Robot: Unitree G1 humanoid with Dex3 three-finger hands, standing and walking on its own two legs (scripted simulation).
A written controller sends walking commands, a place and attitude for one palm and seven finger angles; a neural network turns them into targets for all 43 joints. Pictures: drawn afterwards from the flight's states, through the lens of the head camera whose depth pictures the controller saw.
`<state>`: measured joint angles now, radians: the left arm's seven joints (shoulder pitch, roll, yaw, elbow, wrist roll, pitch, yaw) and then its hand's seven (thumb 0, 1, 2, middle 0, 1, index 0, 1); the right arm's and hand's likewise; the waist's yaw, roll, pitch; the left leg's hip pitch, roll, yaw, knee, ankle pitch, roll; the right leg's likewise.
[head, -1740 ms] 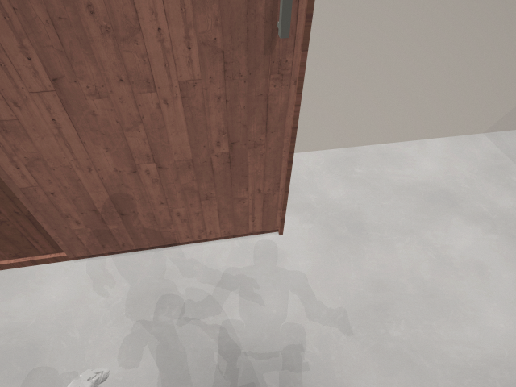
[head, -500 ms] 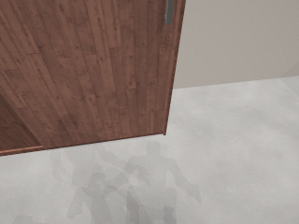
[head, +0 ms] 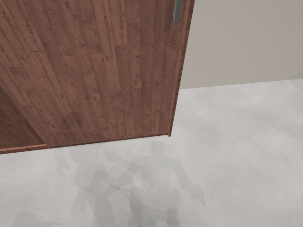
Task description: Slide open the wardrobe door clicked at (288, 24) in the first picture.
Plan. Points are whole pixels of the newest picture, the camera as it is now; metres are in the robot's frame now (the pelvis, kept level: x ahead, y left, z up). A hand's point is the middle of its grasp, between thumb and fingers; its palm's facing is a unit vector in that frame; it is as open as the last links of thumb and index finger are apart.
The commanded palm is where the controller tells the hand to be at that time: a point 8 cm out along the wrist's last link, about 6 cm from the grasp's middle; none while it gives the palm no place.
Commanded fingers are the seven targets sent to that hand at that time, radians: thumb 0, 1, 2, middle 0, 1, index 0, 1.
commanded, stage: turn to face it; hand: right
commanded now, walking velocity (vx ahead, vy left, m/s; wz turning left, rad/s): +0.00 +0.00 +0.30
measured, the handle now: out of the picture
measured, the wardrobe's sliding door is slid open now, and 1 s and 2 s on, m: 0.00 0.00 0.00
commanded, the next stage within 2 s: take the last steps up to it in 0.36 s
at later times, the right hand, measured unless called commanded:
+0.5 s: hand out of the picture +0.07 -0.19 -0.18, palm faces -0.11 +0.97 -0.22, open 7.3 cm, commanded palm none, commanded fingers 0.00 -0.90 -0.90 0.20 0.30 0.20 0.30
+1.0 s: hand out of the picture +0.04 -0.23 -0.20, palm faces -0.05 +0.99 -0.13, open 7.3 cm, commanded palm none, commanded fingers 0.00 -0.90 -0.90 0.20 0.30 0.20 0.30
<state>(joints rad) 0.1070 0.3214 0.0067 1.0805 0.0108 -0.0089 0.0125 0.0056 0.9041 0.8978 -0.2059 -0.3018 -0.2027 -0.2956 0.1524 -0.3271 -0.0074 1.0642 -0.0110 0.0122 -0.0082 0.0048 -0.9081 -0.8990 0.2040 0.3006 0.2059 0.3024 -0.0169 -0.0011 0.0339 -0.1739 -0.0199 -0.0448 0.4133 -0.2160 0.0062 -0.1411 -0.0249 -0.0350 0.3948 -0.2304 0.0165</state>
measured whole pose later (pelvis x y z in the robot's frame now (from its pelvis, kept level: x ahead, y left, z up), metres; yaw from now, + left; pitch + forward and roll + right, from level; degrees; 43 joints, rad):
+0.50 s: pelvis -0.02 -0.01 -0.02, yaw +8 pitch +0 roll -1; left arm 0.27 0.18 0.04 1.04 0.02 0.01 0.02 0.01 0.90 0.90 -0.21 -0.30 -0.20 -0.30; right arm 0.22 -0.20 -0.05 0.96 -0.02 0.06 -0.01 0.01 -0.91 -0.90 0.20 0.30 0.21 0.30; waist 0.01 0.02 0.05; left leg -0.39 -0.03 -0.04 0.81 -0.42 -0.01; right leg -0.26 -0.07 -0.16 0.60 -0.33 -0.01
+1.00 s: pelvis +0.09 -0.06 -0.02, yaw +9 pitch -1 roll +1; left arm 0.24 0.17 0.05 1.00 0.02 -0.06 -0.01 0.00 0.91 0.90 -0.20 -0.30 -0.20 -0.30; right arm 0.44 -0.16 -0.06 1.12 -0.03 -0.01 -0.01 0.01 -0.91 -0.90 0.20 0.30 0.21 0.30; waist -0.04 0.05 0.02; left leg -0.20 0.05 0.00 0.80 -0.49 0.00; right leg -0.36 -0.06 -0.12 0.65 -0.25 -0.03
